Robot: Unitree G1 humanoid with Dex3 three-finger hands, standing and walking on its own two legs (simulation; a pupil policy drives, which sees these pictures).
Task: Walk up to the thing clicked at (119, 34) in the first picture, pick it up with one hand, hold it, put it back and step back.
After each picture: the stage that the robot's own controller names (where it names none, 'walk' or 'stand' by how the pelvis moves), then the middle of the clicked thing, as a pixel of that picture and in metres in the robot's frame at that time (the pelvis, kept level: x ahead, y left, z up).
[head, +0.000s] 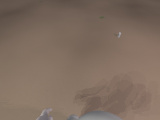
stand; (119, 34) +2.19 -0.69 -0.72
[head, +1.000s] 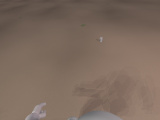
walk; (101, 39) +2.12 -0.11 -0.69
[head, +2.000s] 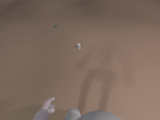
walk; (79, 46) +1.44 +0.36 -0.71
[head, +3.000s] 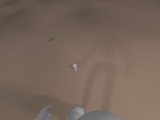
walk; (75, 67) +0.94 +0.39 -0.72
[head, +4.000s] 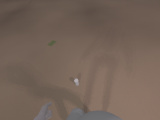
walk; (76, 82) +0.61 +0.28 -0.71
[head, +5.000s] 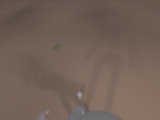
walk; (80, 95) +0.42 +0.21 -0.71
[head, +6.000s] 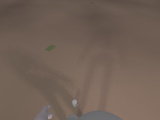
stand; (74, 103) +0.33 +0.17 -0.72
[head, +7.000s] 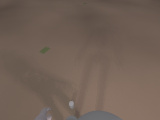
stand; (71, 104) +0.31 +0.21 -0.72
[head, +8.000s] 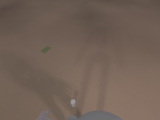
stand; (73, 103) +0.33 +0.20 -0.73
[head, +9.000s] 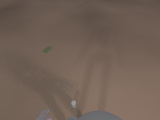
stand; (74, 104) +0.31 +0.19 -0.73
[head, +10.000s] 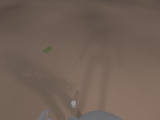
stand; (73, 104) +0.32 +0.19 -0.73
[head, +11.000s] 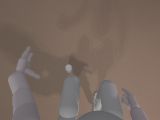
go down; (69, 68) +0.39 +0.20 -0.40
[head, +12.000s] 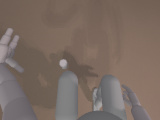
go down; (63, 64) +0.40 +0.22 -0.31
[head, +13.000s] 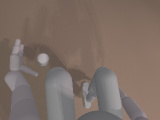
close in; (43, 60) +0.39 +0.25 -0.23
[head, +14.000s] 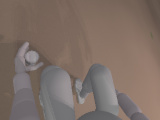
close; (31, 58) +0.39 +0.26 -0.22
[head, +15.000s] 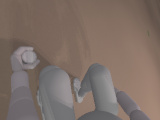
lift; (28, 58) +0.38 +0.26 -0.22
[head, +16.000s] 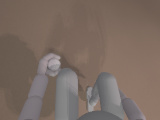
lift; (53, 65) +0.33 +0.25 -0.11
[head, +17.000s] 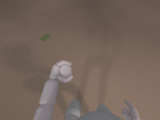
lift; (66, 74) +0.32 +0.17 +0.04
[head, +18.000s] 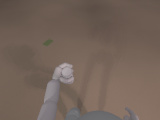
hold; (68, 75) +0.31 +0.17 +0.02
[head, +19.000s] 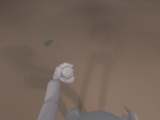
hold; (68, 75) +0.32 +0.17 +0.02
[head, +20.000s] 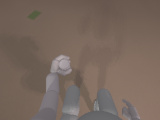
crouch; (65, 67) +0.37 +0.18 -0.05
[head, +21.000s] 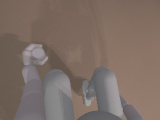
lower; (39, 56) +0.40 +0.25 -0.19
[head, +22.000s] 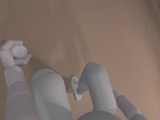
lower; (20, 54) +0.42 +0.27 -0.23
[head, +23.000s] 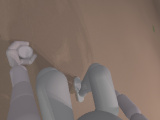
lower; (25, 54) +0.41 +0.27 -0.22
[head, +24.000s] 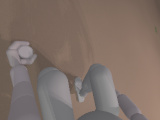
lower; (26, 54) +0.40 +0.28 -0.22
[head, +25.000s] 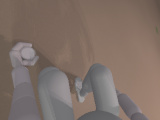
loosen; (28, 55) +0.40 +0.27 -0.22
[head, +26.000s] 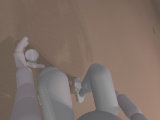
withdraw; (31, 57) +0.40 +0.25 -0.23
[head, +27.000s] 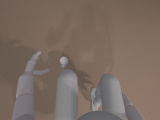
walk; (63, 62) +0.42 +0.21 -0.29
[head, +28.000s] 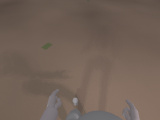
stand; (75, 101) +0.34 +0.15 -0.65
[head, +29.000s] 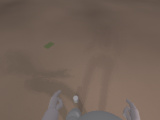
stand; (75, 99) +0.36 +0.16 -0.66
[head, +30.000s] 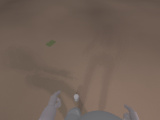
stand; (76, 97) +0.36 +0.16 -0.67
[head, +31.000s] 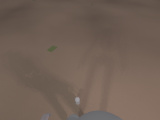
walk; (77, 100) +0.38 +0.16 -0.72
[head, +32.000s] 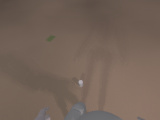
walk; (80, 83) +0.52 +0.17 -0.71
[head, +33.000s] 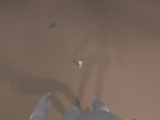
walk; (80, 64) +0.83 +0.12 -0.70
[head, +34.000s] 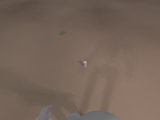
stand; (85, 64) +1.02 +0.13 -0.70
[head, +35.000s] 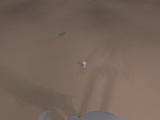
stand; (84, 64) +1.02 +0.14 -0.73
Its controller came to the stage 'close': yes
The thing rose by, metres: 0.72
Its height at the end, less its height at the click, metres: +0.00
